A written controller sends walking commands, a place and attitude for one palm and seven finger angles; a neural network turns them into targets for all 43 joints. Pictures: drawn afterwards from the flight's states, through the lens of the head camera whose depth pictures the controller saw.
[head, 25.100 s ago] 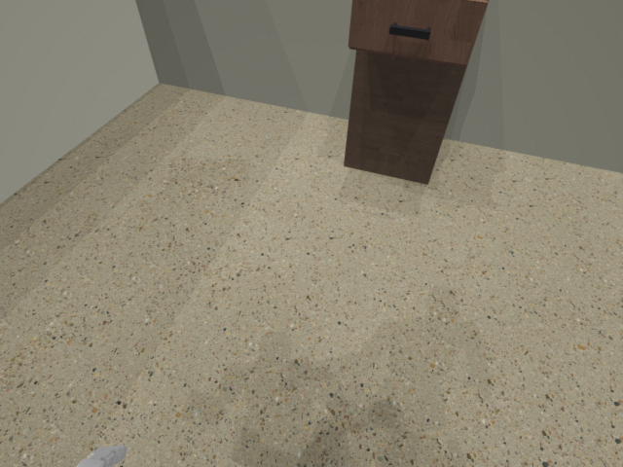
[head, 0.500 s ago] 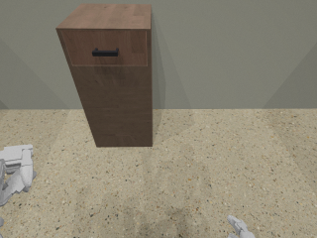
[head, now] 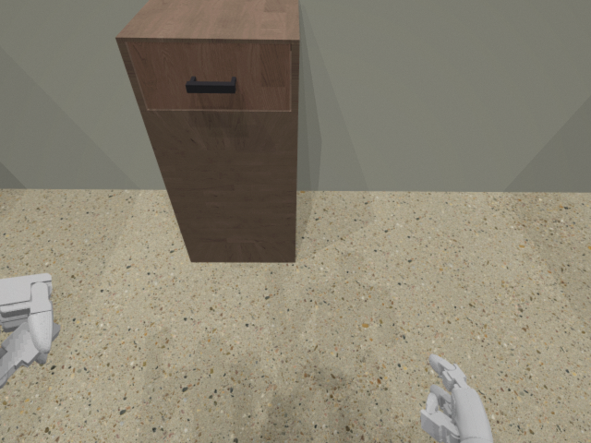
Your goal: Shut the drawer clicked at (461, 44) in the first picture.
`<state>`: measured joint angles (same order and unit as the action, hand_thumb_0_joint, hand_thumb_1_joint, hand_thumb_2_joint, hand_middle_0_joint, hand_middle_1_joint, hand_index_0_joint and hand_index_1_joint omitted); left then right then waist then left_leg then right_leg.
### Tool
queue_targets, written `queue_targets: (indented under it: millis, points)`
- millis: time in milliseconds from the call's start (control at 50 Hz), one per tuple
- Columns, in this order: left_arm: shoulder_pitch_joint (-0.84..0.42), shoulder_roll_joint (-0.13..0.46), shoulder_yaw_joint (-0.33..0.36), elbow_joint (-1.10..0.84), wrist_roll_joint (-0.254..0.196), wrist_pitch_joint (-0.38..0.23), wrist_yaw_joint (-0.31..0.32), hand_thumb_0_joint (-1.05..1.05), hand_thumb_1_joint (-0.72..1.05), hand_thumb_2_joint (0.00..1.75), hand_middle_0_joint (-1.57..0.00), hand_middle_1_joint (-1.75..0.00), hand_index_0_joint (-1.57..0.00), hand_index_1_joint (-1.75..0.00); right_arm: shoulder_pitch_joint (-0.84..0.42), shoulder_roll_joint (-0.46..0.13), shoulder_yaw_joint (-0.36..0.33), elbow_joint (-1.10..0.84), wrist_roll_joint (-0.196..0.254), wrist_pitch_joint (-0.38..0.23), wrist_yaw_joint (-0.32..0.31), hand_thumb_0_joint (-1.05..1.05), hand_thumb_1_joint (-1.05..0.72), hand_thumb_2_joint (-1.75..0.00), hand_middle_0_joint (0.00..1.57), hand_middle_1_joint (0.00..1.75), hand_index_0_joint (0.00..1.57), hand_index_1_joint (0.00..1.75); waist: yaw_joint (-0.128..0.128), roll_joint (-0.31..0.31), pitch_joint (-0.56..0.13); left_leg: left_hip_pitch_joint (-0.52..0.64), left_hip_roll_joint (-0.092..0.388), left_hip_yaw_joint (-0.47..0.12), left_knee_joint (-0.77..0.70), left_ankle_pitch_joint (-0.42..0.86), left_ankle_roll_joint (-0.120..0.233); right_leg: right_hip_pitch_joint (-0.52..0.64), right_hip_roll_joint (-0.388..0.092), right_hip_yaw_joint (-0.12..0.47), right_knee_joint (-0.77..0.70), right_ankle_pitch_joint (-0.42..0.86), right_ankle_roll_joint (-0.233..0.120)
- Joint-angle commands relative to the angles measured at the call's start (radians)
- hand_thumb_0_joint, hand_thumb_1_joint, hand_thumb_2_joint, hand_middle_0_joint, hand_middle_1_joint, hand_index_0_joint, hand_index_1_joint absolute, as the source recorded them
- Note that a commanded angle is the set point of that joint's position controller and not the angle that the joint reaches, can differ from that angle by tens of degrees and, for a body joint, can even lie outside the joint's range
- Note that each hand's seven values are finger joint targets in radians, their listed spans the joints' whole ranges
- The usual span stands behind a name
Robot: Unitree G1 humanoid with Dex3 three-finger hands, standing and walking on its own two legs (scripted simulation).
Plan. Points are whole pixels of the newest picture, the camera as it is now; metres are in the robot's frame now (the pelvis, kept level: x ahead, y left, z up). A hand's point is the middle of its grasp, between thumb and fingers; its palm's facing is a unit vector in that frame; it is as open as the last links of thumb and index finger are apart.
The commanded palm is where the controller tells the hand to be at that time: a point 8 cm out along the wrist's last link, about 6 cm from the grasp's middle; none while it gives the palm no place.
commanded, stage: stop stepping back and stand still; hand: left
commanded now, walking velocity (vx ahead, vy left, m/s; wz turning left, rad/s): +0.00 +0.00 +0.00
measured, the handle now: (212, 83) +0.92 +0.27 +0.04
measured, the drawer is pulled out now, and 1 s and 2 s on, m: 0.00 0.00 0.00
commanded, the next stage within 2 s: let the arm hang, fingers relaxed in 0.50 s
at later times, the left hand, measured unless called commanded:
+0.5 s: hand (41, 335) +0.18 +0.26 +0.16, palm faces +0.35 -0.82 -0.46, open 3.2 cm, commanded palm +0.12 +0.30 +0.18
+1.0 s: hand out of the picture +0.01 +0.20 -0.17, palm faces -0.02 -0.97 -0.24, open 3.6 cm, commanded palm none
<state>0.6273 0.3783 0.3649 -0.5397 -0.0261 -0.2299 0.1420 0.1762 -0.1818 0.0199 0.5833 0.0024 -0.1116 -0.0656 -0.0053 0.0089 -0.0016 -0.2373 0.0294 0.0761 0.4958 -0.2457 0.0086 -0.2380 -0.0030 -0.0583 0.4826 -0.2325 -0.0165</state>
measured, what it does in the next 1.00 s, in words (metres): stands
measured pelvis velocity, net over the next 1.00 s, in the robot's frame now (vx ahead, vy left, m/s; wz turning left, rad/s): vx -0.02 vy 0.00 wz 0.02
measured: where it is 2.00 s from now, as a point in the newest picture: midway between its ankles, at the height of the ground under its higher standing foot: outside the picture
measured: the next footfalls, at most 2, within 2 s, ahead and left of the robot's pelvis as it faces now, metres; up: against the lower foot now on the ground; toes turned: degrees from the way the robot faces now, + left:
none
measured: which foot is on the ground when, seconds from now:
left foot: down 0.00-1.00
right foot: down 0.00-1.00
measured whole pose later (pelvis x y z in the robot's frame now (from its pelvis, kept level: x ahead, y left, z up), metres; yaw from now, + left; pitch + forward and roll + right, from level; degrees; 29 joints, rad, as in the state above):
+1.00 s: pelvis -0.02 +0.00 +0.00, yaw +1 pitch -1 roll +0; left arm 0.27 0.25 -0.01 0.93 0.02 0.03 0.01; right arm 0.24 -0.27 -0.01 0.98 -0.03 0.03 0.01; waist -0.01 -0.02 0.08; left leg -0.28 0.02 0.05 0.51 -0.21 0.02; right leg -0.27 -0.02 -0.08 0.49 -0.21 -0.02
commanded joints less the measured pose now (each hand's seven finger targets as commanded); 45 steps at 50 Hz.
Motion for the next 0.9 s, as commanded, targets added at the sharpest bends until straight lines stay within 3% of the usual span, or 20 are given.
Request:
queue_targets:
  millis: [0,140,320,480,560,580,600,620,660,680,720,740,760,820,860,880]
  points:
    - [-0.027,0.122,0.093,-0.173,-0.008,-0.037,0.013,0.0,0.9,0.9,-1.4,-1.6,-1.4,-1.6,-0.06,-0.132,-0.047,-0.134,0.004,-0.04,-0.013,0.0,-0.9,-0.9,0.2,0.3,0.2,0.3,0.0,0.027,-0.049,-0.016,0.066,-0.104,-0.124,0.074,0.021,0.031,-0.065,0.117,-0.1,0.109,0.009]
    - [-0.075,0.129,0.08,-0.215,0.005,-0.032,0.02,0.0,0.9,0.9,-1.4,-1.6,-1.4,-1.6,-0.06,-0.131,-0.043,-0.136,-0.003,-0.053,-0.023,0.0,-0.9,-0.9,0.2,0.3,0.2,0.3,0.008,0.071,-0.075,-0.015,0.069,-0.111,-0.165,0.051,0.025,0.075,-0.049,0.085,-0.083,0.109,0.017]
    - [-0.01,0.132,0.1,-0.177,0.001,-0.038,0.021,0.0,0.9,0.9,-1.4,-1.6,-1.4,-1.6,-0.058,-0.132,-0.047,-0.133,-0.001,-0.05,-0.019,0.0,-0.9,-0.9,0.2,0.3,0.2,0.3,0.007,0.04,-0.055,-0.043,0.059,-0.109,-0.164,0.013,0.015,0.074,-0.054,0.088,-0.118,0.075,0.013]
    - [-0.019,0.131,0.096,-0.202,0.001,-0.047,0.02,0.0,0.9,0.9,-1.4,-1.6,-1.4,-1.6,-0.059,-0.141,-0.054,-0.136,-0.001,-0.053,-0.022,0.0,-0.9,-0.9,0.2,0.3,0.2,0.3,0.006,0.076,-0.058,-0.059,0.065,-0.12,-0.183,-0.008,0.017,0.086,-0.047,0.074,-0.101,0.072,0.016]
    - [-0.012,0.131,0.098,-0.184,0.001,-0.048,0.023,0.0,0.9,0.9,-1.4,-1.6,-1.4,-1.6,-0.049,-0.138,-0.054,-0.131,-0.001,-0.055,-0.024,0.0,-0.9,-0.9,0.2,0.3,0.2,0.3,0.007,0.042,-0.068,-0.045,0.062,-0.113,-0.169,0.018,0.015,0.087,-0.048,0.079,-0.102,0.098,0.017]
    - [-0.153,0.017,-0.306,0.642,0.054,0.066,-0.109,0.0,0.9,0.9,-1.4,-1.6,-1.4,-1.6,-0.091,-0.285,-0.101,0.132,0.012,-0.124,0.071,0.0,-0.9,-0.9,0.2,0.3,0.2,0.3,-0.055,0.052,0.011,-0.039,0.092,-0.124,0.007,0.273,0.019,-0.107,-0.102,0.031,0.019,0.203,0.0]
    - [-0.184,0.034,-0.243,0.654,0.056,0.179,-0.136,0.0,0.9,0.9,-1.36,-1.56,-1.36,-1.56,-0.014,-0.299,-0.109,0.129,0.013,-0.024,0.082,0.0,-0.9,-0.9,0.2,0.3,0.2,0.3,-0.033,0.047,-0.037,-0.034,0.097,-0.125,-0.015,0.323,0.016,-0.09,-0.123,0.082,-0.007,0.169,-0.003]
    - [-0.178,0.024,-0.244,0.643,0.058,0.211,-0.138,0.0,0.9,0.9,-1.32,-1.51,-1.32,-1.51,-0.004,-0.279,-0.105,0.103,0.012,0.002,0.078,0.0,-0.9,-0.9,0.2,0.3,0.2,0.3,-0.033,0.043,-0.036,-0.029,0.107,-0.133,-0.013,0.295,0.023,-0.106,-0.1,0.064,0.013,0.09,-0.001]
    - [-0.231,0.012,-0.251,0.733,0.06,0.215,-0.139,0.0,0.9,0.9,-1.24,-1.43,-1.24,-1.43,-0.016,-0.264,-0.087,0.115,-0.004,0.031,0.078,0.0,-0.9,-0.9,0.2,0.3,0.2,0.3,-0.015,0.018,-0.052,-0.111,0.13,-0.183,-0.057,0.203,0.064,-0.073,-0.069,0.05,0.075,-0.008,-0.008]
    - [-0.249,0.025,-0.26,0.787,0.064,0.213,-0.137,0.0,0.9,0.9,-1.2,-1.38,-1.2,-1.38,-0.016,-0.261,-0.081,0.119,-0.012,0.041,0.078,0.0,-0.9,-0.9,0.2,0.3,0.2,0.3,-0.007,-0.069,-0.077,-0.101,0.119,-0.184,-0.048,0.206,0.065,-0.03,-0.067,0.063,0.056,0.024,-0.015]
    - [-0.3,0.054,-0.269,0.908,0.067,0.213,-0.138,0.0,0.9,0.9,-1.12,-1.3,-1.12,-1.3,-0.022,-0.269,-0.079,0.144,-0.019,0.057,0.077,0.0,-0.9,-0.9,0.2,0.3,0.2,0.3,-0.006,-0.19,-0.09,-0.076,0.078,-0.161,-0.014,0.131,0.055,-0.021,-0.108,0.111,-0.007,0.048,-0.036]
    - [-0.336,0.072,-0.274,0.97,0.066,0.214,-0.137,0.0,0.9,0.9,-1.08,-1.25,-1.08,-1.25,-0.019,-0.273,-0.08,0.156,-0.02,0.068,0.077,0.0,-0.9,-0.9,0.2,0.3,0.2,0.3,-0.012,-0.214,-0.08,-0.05,0.057,-0.147,0.004,0.109,0.049,-0.045,-0.133,0.132,-0.033,0.046,-0.051]
    - [-0.365,0.08,-0.281,1.028,0.064,0.217,-0.136,0.0,0.9,0.9,-1.04,-1.21,-1.04,-1.21,-0.015,-0.272,-0.078,0.171,-0.022,0.077,0.076,0.0,-0.9,-0.9,0.2,0.3,0.2,0.3,-0.018,-0.209,-0.082,-0.022,0.047,-0.139,0.009,0.099,0.045,-0.059,-0.142,0.143,-0.049,0.035,-0.058]
    - [-0.396,0.067,-0.311,1.177,0.053,0.226,-0.131,0.0,0.9,0.9,-0.92,-1.08,-0.92,-1.08,-0.032,-0.252,-0.063,0.219,-0.027,0.094,0.077,0.0,-0.9,-0.9,0.2,0.3,0.2,0.3,-0.008,0.018,-0.033,-0.034,0.062,-0.149,-0.069,0.073,0.039,-0.051,-0.117,0.13,-0.052,-0.025,-0.044]
    - [-0.389,0.063,-0.318,1.262,0.049,0.225,-0.131,0.0,0.9,0.9,-0.84,-0.99,-0.84,-0.99,-0.038,-0.252,-0.06,0.251,-0.028,0.099,0.073,0.0,-0.9,-0.9,0.2,0.3,0.2,0.3,0.004,0.102,-0.022,-0.06,0.075,-0.164,-0.124,-0.004,0.039,-0.013,-0.1,0.125,-0.066,-0.065,-0.037]
    - [-0.381,0.073,-0.32,1.301,0.05,0.223,-0.13,0.0,0.9,0.9,-0.8,-0.95,-0.8,-0.95,-0.032,-0.252,-0.06,0.262,-0.025,0.102,0.072,0.0,-0.9,-0.9,0.2,0.3,0.2,0.3,0.008,0.109,-0.027,-0.06,0.074,-0.165,-0.125,-0.015,0.037,0.006,-0.1,0.123,-0.078,-0.063,-0.038]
